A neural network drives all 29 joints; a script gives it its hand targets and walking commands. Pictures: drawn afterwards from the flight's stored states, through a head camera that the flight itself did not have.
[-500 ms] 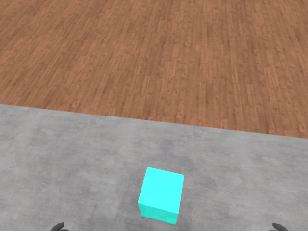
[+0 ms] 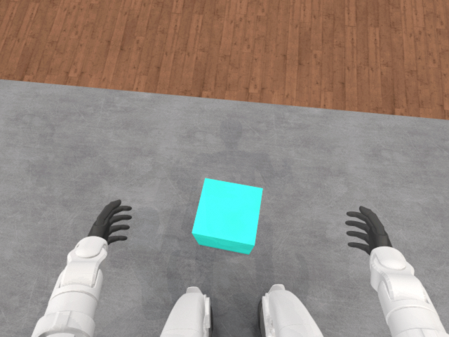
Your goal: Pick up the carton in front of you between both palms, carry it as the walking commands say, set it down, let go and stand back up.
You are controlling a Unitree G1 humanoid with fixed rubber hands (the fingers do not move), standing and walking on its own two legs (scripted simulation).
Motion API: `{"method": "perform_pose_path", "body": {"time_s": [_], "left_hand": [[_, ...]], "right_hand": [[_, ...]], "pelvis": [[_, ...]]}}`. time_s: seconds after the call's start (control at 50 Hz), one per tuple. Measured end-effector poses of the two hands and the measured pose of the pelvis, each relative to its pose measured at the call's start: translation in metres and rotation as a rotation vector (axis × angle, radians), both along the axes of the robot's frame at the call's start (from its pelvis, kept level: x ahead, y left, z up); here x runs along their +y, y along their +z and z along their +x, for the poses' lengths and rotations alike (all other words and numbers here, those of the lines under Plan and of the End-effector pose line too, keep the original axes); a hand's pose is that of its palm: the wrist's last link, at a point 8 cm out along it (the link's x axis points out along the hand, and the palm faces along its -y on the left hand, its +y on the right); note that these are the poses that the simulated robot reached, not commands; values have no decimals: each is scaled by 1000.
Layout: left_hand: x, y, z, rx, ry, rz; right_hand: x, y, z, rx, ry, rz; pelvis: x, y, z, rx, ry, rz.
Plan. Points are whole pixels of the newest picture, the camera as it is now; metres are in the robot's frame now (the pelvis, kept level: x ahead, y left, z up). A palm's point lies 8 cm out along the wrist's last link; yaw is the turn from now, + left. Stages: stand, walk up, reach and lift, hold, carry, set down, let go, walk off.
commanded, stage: reach and lift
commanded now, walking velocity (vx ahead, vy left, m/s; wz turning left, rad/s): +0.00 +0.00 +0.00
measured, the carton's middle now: (228, 218) +0.44 +0.01 -0.60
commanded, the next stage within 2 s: none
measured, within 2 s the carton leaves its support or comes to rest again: neither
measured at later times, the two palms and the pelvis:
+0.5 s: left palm (146, 164) +0.47 +0.20 -0.14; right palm (317, 190) +0.39 -0.19 -0.15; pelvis -0.08 +0.02 -0.07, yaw +0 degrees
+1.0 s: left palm (168, 191) +0.48 +0.19 -0.35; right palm (294, 208) +0.41 -0.19 -0.34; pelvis -0.06 +0.01 -0.19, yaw -3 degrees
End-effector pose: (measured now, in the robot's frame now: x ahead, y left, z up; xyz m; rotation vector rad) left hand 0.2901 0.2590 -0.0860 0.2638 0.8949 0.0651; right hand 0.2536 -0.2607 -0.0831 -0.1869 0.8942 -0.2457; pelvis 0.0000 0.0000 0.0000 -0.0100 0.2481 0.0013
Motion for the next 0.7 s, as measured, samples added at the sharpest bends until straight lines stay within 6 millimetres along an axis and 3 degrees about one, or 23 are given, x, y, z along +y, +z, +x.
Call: {"method": "perform_pose_path", "body": {"time_s": [0.2, 0.4, 0.56, 0.7], "left_hand": [[-22, -32, 72, -78, -44, -69], [-46, -47, 147, -143, -82, -136], [-62, -67, 198, -193, -114, -170], [-70, -103, 213, -202, -113, -180]], "right_hand": [[26, -32, 50, -108, -73, 48], [54, -54, 110, -194, -134, 92], [73, -75, 153, -253, -155, 110], [76, -107, 164, -254, -157, 109]], "pelvis": [[8, -31, -42, 182, -1, -11], [15, -58, -77, 315, 12, -23], [18, -72, -76, 430, 18, -36], [19, -77, -58, 535, 13, -42]]}}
